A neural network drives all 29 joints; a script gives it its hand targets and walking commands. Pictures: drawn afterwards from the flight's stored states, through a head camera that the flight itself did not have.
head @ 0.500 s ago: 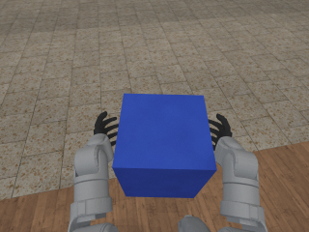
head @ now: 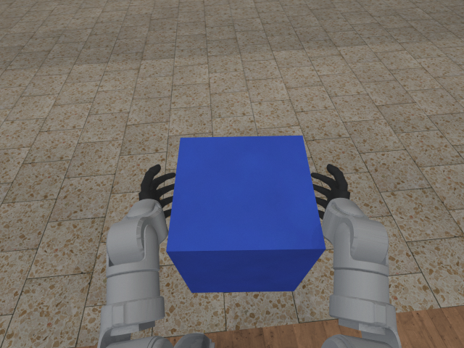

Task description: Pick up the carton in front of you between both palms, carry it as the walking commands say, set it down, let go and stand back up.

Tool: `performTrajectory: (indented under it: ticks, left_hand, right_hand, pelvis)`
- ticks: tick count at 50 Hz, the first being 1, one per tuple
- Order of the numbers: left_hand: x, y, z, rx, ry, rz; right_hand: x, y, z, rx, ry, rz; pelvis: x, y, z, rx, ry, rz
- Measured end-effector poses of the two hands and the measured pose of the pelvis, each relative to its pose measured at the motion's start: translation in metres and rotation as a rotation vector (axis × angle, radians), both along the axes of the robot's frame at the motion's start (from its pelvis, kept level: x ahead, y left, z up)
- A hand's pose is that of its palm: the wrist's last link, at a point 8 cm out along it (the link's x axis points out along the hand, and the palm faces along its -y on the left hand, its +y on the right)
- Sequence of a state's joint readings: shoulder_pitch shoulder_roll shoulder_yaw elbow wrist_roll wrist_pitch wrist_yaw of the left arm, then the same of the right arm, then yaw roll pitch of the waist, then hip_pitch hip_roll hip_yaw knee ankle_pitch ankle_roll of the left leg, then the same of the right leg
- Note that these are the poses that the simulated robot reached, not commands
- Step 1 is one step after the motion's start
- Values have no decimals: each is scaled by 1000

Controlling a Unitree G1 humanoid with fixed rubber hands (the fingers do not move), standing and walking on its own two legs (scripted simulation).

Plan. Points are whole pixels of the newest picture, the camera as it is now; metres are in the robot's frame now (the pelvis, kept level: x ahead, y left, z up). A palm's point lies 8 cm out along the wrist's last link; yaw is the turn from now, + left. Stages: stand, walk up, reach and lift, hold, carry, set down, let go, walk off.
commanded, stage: carry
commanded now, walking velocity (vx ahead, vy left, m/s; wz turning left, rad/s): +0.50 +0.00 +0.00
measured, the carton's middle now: (242, 221) +0.34 +0.02 +0.01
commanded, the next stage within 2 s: none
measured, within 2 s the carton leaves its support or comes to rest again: neither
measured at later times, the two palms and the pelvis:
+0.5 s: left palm (178, 112) +0.64 +0.19 +0.03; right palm (300, 119) +0.62 -0.12 +0.03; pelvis +0.31 +0.05 -0.04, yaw -1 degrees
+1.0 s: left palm (200, 48) +0.92 +0.16 +0.06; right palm (298, 47) +0.93 -0.14 +0.05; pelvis +0.61 +0.00 -0.02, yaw +1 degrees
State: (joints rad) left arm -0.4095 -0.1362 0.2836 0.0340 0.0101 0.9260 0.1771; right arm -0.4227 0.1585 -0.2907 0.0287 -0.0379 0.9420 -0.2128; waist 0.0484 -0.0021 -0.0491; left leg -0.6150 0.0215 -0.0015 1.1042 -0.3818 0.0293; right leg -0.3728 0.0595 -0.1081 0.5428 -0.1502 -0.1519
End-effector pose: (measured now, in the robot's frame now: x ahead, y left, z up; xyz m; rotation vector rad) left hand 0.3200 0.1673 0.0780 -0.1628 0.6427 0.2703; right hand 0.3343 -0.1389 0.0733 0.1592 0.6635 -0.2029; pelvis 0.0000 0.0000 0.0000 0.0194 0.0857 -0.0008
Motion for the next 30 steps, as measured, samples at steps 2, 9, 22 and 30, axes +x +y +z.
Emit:
performTrajectory:
  ticks: [2,9,22,30]
  left_hand:
    - [22,1,1,-2,-7,-1]
    - [114,6,14,13,-78,-19]
    - [293,26,-43,-3,16,-79]
    - [378,16,-48,-25,21,-83]
  right_hand:
    - [22,1,0,0,-5,-1]
    - [110,4,11,-28,-80,-25]
    - [264,24,-37,-59,8,-70]
    - [339,17,-39,-20,6,-83]
  pelvis:
    - [21,0,2,1,2,0]
    - [106,12,-1,-11,4,-10]
    - [277,48,-42,-28,-8,-20]
    - [359,50,-28,-38,0,-19]
